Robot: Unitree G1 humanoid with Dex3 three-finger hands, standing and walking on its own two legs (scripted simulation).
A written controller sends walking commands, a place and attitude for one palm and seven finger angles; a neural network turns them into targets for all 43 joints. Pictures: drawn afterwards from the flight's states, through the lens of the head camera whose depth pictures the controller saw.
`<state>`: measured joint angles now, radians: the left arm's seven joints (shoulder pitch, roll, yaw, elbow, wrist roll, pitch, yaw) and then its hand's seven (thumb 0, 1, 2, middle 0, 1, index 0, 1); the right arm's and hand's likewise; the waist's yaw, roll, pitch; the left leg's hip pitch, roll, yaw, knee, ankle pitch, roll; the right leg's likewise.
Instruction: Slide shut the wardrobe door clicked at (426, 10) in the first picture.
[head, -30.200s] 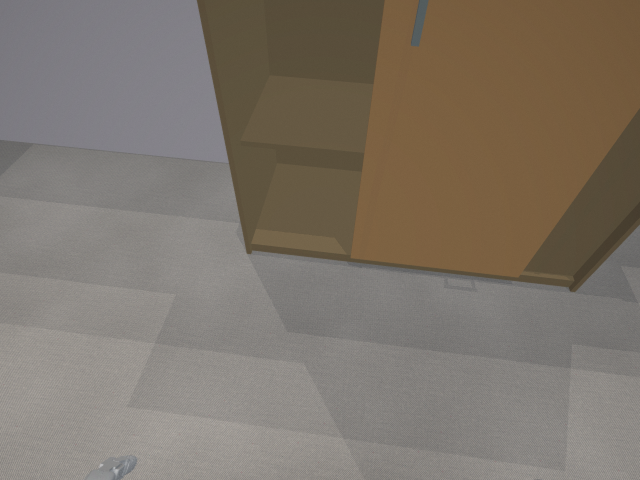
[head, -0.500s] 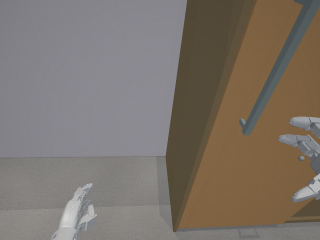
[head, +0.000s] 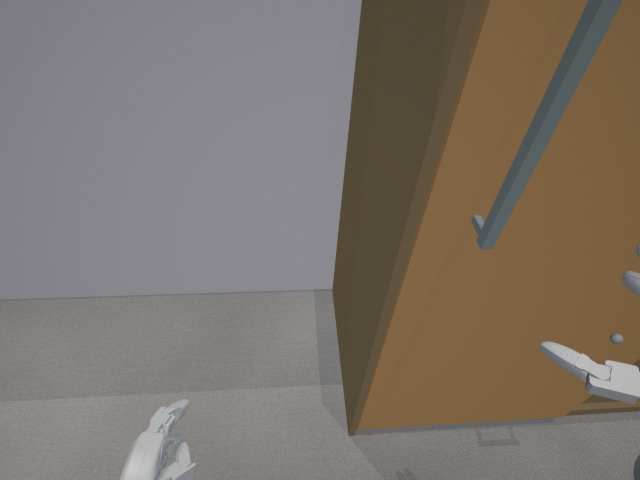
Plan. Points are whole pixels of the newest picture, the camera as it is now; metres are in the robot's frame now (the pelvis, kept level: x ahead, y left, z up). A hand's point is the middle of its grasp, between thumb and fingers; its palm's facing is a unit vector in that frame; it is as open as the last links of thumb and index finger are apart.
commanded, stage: draw the hand back to the body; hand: right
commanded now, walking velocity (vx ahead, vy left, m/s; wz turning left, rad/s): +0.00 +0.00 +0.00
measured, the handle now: (529, 130) +0.40 -0.23 +0.27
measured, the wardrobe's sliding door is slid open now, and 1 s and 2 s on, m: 0.00 0.00 0.00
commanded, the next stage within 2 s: step back with the hand held close in 0.76 s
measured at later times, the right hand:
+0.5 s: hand (598, 356) +0.20 -0.26 +0.15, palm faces +0.48 +0.80 -0.35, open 7.9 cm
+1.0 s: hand (603, 348) +0.20 -0.26 +0.16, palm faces +0.48 +0.78 -0.40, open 7.4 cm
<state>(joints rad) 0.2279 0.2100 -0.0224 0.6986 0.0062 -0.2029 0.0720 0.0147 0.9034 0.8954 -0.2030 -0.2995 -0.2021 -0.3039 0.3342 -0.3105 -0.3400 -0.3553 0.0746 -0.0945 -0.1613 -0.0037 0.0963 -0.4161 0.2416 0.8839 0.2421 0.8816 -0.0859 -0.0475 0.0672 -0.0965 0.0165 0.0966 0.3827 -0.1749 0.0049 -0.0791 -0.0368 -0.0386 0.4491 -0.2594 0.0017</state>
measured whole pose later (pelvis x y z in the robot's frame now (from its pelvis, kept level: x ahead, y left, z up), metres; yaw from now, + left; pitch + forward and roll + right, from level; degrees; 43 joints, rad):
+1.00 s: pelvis +0.00 +0.01 +0.00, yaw +1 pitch -3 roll +1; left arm 0.20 0.22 -0.01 0.63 0.00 -0.12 0.07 0.01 0.90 0.90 -0.20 -0.30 -0.20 -0.30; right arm 0.45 -0.34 -0.37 -0.36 0.04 -0.16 -0.15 0.02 -0.89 -0.90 0.21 0.30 0.21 0.30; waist -0.04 -0.07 0.02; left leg -0.18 0.00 0.09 0.40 -0.17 0.02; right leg -0.17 -0.06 -0.04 0.50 -0.27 0.01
